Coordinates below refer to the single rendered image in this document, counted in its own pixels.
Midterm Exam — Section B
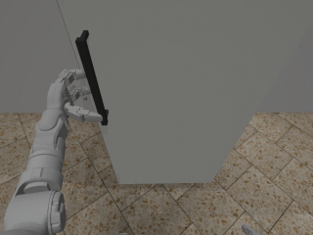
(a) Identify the robot left forearm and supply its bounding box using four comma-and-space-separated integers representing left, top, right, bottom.
3, 109, 68, 232

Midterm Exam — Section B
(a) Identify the robot right hand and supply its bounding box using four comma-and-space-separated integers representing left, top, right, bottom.
242, 224, 261, 235

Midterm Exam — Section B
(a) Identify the handle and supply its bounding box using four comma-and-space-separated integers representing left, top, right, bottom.
75, 30, 109, 125

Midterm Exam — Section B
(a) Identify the robot left hand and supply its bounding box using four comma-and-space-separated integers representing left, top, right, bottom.
46, 69, 103, 123

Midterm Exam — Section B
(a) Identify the fridge door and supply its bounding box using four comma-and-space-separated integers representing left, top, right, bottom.
57, 0, 313, 184

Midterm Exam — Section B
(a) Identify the left robot upper arm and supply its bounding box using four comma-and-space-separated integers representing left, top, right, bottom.
0, 190, 67, 235

